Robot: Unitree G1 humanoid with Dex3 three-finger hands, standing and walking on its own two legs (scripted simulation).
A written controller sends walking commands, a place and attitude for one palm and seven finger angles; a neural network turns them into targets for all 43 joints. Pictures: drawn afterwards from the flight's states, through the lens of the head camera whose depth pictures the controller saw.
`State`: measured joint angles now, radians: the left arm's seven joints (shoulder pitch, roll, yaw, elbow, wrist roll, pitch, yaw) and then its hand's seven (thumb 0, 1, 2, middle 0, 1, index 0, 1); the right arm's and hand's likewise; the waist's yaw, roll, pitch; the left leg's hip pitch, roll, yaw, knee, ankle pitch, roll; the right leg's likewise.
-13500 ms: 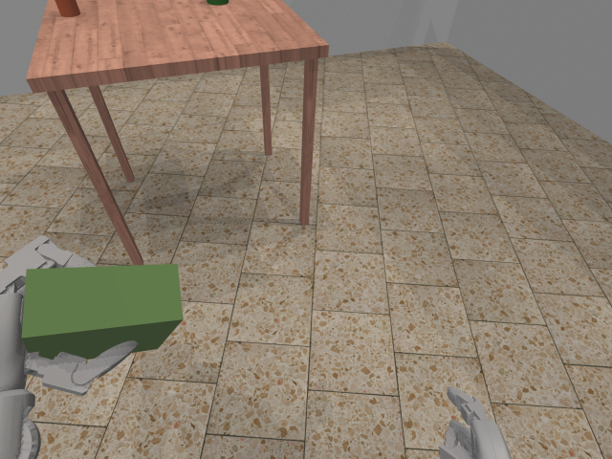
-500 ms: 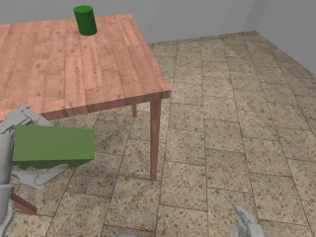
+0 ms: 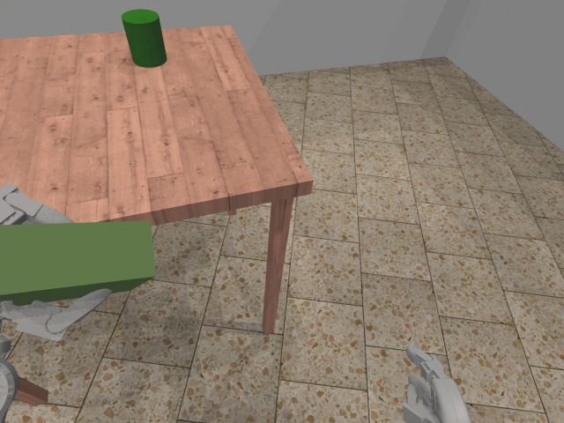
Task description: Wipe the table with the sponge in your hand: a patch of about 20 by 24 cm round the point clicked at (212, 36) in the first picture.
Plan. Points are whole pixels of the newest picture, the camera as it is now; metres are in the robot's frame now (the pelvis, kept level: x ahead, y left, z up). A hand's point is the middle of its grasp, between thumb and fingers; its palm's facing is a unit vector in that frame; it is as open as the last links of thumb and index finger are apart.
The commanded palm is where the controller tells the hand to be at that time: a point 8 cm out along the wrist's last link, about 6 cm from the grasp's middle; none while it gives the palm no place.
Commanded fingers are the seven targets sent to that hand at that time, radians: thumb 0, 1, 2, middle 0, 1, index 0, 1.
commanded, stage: shuffle to correct the standing spot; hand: left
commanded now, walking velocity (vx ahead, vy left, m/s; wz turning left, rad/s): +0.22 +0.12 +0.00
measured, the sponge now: (99, 263) +0.23 +0.23 +0.15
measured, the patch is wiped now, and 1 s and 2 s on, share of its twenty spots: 0.00 0.00 0.00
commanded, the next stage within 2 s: come to a stop and stand still in 0.82 s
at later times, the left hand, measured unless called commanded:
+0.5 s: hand (71, 206) +0.30 +0.29 +0.16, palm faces +0.41 -0.81 -0.42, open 9.8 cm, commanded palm +0.25 +0.31 +0.18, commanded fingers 0.00 0.10 1.30 -1.20 -1.60 -1.20 -1.60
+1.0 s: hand (49, 159) +0.37 +0.35 +0.16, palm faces +0.47 -0.77 -0.44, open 9.8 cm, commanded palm +0.32 +0.36 +0.18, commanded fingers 0.00 0.10 1.30 -1.20 -1.60 -1.20 -1.60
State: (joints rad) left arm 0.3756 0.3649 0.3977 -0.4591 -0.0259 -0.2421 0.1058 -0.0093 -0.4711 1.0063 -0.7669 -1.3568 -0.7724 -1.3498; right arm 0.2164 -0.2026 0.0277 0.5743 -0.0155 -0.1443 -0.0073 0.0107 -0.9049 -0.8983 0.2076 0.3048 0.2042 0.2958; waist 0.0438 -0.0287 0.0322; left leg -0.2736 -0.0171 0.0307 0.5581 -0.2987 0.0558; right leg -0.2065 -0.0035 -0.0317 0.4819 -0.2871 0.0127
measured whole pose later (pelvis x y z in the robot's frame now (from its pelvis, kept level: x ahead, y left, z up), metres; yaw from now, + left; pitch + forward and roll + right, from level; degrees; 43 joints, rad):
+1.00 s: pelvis +0.16 +0.08 +0.00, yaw +0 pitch +0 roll +2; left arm 0.44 0.33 0.39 -0.37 -0.01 -0.22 0.13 -0.01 -0.47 1.01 -0.77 -1.36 -0.78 -1.35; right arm 0.26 -0.24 0.01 0.65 0.00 -0.07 -0.02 0.01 -0.91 -0.90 0.21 0.30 0.20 0.30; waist 0.04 -0.02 0.03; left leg -0.50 0.04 0.06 0.93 -0.32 -0.01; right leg -0.19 -0.09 -0.09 0.53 -0.33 0.00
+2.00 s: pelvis +0.15 +0.13 +0.00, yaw -1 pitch -2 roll -2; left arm 0.42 0.35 0.41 -0.41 -0.05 -0.22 0.10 -0.01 -0.47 1.01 -0.77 -1.35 -0.78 -1.35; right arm 0.25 -0.20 0.01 0.60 0.02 -0.13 -0.02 0.01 -0.91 -0.90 0.20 0.30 0.20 0.30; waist 0.06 -0.02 0.06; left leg -0.23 -0.04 0.07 0.50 -0.25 0.09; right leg -0.23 0.02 -0.08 0.42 -0.17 -0.02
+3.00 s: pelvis +0.16 +0.13 +0.01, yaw +0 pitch -3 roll -2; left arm 0.44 0.34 0.34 -0.47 -0.04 -0.18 0.11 -0.01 -0.47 1.01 -0.77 -1.35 -0.78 -1.34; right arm 0.20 -0.20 0.00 0.57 0.02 -0.09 -0.03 0.01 -0.91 -0.90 0.21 0.30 0.20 0.30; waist 0.04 -0.02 0.09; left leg -0.17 -0.06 0.05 0.46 -0.24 0.09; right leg -0.18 0.00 -0.09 0.41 -0.18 -0.01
